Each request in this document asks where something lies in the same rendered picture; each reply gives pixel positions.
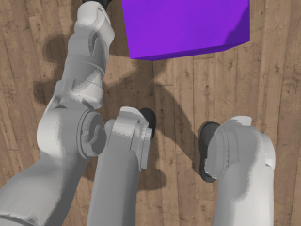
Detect carton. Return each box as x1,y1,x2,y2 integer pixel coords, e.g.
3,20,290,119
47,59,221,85
121,0,250,61

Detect left robot foot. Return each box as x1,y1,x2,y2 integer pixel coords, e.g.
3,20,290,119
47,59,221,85
139,107,156,140

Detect robot left forearm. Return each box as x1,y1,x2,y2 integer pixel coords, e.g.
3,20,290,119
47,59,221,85
37,1,115,145

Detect left robot upper arm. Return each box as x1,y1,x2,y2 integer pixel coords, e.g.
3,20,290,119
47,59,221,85
0,108,107,226

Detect right robot shin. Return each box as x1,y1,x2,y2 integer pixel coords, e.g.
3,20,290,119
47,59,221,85
204,115,276,179

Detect left robot hand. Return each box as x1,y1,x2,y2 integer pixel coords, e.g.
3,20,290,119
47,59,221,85
82,0,112,12

